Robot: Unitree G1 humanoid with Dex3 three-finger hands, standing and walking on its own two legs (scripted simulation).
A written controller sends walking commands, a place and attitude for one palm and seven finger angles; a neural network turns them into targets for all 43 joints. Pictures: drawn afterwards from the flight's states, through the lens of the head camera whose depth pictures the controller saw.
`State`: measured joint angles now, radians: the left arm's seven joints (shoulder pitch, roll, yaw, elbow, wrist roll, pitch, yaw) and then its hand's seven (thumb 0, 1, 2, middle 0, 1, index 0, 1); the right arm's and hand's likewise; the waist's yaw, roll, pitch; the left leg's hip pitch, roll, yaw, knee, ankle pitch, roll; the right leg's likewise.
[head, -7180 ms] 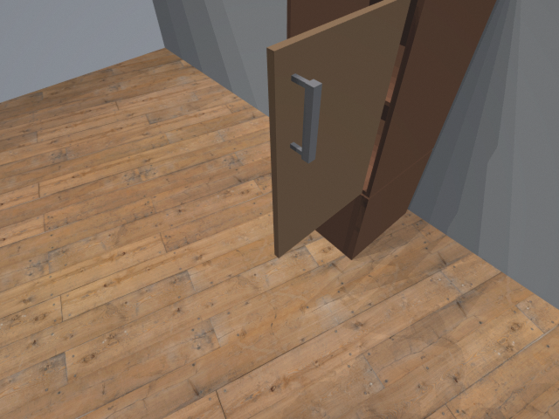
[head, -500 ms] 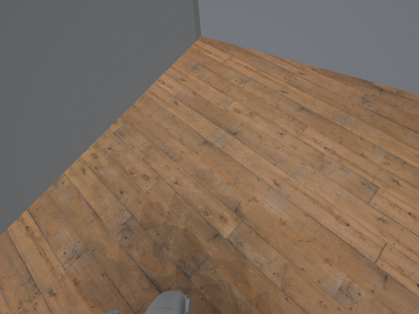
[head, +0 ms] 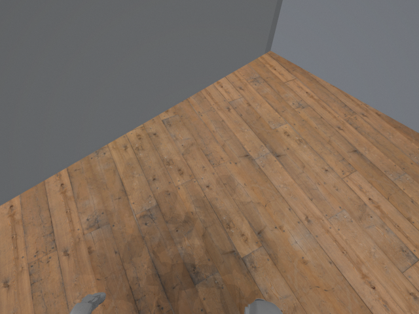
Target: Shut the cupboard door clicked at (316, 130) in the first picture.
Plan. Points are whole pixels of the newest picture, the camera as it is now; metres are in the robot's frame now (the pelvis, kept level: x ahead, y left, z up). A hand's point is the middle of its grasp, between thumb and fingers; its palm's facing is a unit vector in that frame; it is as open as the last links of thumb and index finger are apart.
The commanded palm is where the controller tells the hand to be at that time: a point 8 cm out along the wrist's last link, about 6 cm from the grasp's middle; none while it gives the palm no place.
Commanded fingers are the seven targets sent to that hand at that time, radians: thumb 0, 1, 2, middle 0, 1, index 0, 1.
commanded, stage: walk to a spot facing it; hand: left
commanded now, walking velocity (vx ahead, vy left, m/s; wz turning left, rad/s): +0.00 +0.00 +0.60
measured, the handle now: out of the picture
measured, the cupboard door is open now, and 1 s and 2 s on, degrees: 91 91 91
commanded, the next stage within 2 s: none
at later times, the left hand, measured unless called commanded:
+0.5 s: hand out of the picture -0.01 +0.19 -0.18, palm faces +0.37 -0.90 -0.22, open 7.3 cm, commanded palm none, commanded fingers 0.00 0.90 0.90 -0.20 -0.30 -0.20 -0.30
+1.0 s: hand out of the picture +0.04 +0.22 -0.15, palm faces +0.55 -0.80 -0.24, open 7.4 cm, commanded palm none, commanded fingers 0.00 0.90 0.90 -0.20 -0.30 -0.20 -0.30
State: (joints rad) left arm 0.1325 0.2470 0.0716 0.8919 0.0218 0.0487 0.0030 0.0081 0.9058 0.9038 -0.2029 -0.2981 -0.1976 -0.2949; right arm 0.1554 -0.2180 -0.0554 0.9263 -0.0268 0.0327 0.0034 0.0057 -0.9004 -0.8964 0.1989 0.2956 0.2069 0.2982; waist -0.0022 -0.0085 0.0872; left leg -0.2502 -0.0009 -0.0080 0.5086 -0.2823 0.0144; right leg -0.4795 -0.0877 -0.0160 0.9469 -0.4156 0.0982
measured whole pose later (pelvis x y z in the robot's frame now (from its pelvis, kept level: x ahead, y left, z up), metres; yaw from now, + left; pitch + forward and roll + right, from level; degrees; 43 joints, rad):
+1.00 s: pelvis +0.03 -0.02 +0.00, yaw +35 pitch +2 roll -1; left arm 0.09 0.21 0.06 0.87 0.01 0.04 0.01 0.01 0.90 0.90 -0.20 -0.30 -0.20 -0.30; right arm 0.23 -0.20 -0.07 0.96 -0.03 0.05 0.00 0.01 -0.90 -0.90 0.20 0.30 0.21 0.30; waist -0.05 0.02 0.08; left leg -0.31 -0.06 -0.11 0.52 -0.25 0.03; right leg -0.35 -0.02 -0.01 0.69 -0.37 0.08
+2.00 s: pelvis +0.13 +0.11 -0.01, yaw +71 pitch +2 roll +0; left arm 0.06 0.19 0.05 0.86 0.03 -0.04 -0.03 0.01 0.90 0.90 -0.21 -0.30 -0.20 -0.30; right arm 0.36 -0.20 -0.07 1.05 -0.02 0.00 0.00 0.01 -0.90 -0.90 0.20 0.30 0.21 0.30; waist -0.06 0.03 0.07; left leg -0.24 -0.05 -0.11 0.78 -0.49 0.01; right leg -0.36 -0.05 -0.09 0.59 -0.24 0.00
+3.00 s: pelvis +0.13 +0.54 -0.01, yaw +91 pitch +1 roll -1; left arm 0.04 0.18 0.04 0.98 0.02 -0.01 -0.03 0.01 0.91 0.90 -0.20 -0.30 -0.20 -0.29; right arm 0.55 -0.11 0.00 1.19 -0.03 -0.07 -0.04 0.00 -0.91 -0.90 0.20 0.30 0.20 0.30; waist -0.09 -0.01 0.07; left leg 0.14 -0.07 0.07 0.26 -0.41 0.09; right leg -0.51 -0.04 -0.11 0.71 -0.18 -0.05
